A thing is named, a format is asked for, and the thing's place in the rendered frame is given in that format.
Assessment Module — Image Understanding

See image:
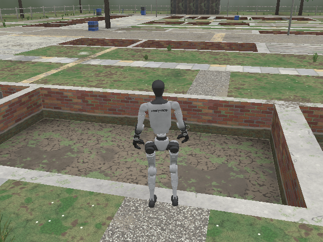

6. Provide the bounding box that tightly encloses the left robot forearm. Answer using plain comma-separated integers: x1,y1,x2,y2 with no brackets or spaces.
133,123,142,141

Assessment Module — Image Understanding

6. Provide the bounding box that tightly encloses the robot left thigh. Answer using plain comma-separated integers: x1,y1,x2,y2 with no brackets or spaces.
145,141,157,176

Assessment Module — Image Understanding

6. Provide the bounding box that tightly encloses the right robot forearm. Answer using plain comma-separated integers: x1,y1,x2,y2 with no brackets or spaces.
180,121,188,136

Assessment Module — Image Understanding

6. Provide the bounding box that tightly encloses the robot left hand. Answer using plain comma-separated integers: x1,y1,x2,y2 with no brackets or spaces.
133,139,144,149

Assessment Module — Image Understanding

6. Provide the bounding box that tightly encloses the robot right hand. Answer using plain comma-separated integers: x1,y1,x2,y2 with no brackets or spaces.
177,134,189,143

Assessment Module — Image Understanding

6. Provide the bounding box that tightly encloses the robot right upper arm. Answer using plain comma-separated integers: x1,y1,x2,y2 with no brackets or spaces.
170,101,185,129

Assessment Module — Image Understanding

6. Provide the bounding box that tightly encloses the robot left upper arm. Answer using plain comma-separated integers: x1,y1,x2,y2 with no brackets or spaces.
136,102,149,131

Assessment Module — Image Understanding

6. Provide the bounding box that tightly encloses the humanoid robot torso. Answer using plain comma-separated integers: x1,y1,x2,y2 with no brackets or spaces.
148,99,172,151

